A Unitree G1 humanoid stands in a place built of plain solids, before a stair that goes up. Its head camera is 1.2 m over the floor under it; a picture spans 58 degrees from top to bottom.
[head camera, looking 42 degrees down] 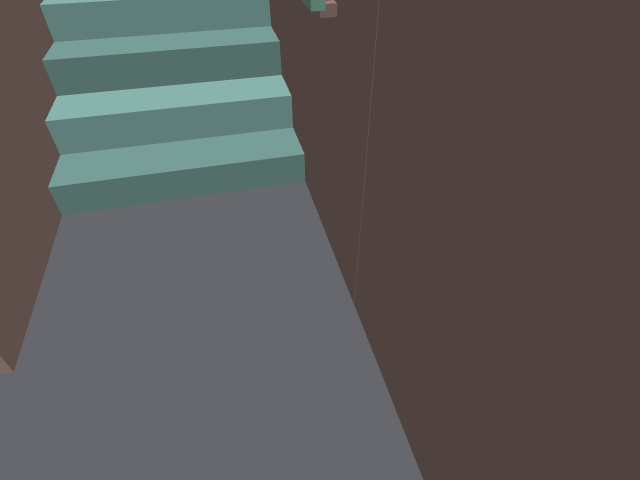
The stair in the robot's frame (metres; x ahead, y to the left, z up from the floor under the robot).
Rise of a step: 0.17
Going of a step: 0.27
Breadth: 1.10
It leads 14 degrees to the left of straight ahead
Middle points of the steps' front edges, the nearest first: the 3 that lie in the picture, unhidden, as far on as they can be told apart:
1.63 0.61 0.15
1.89 0.67 0.32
2.15 0.74 0.49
